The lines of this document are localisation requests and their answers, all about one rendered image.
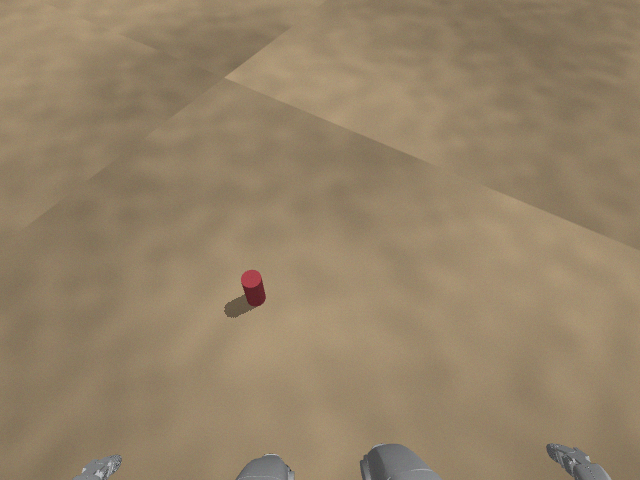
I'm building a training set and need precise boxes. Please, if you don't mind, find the right robot hand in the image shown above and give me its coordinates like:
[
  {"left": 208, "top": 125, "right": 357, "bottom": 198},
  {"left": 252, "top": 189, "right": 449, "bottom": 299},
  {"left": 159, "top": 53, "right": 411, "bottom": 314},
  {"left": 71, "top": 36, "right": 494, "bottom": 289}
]
[{"left": 546, "top": 443, "right": 612, "bottom": 480}]

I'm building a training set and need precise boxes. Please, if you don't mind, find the left robot hand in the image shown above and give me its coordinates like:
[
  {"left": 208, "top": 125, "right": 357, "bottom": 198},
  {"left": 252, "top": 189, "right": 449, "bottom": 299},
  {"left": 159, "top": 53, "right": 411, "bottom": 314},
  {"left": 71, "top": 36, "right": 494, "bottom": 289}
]
[{"left": 72, "top": 455, "right": 122, "bottom": 480}]

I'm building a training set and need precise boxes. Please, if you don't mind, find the can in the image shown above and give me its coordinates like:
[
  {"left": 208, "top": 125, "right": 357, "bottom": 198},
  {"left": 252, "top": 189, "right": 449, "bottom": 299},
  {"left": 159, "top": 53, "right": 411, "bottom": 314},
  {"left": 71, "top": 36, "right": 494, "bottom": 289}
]
[{"left": 241, "top": 270, "right": 266, "bottom": 307}]

